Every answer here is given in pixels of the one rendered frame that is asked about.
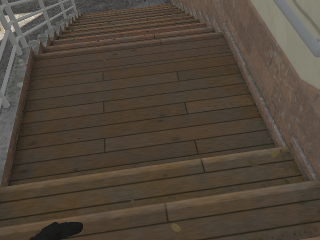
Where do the stairs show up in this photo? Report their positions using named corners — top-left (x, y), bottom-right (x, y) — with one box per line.
top-left (0, 146), bottom-right (320, 240)
top-left (43, 3), bottom-right (215, 54)

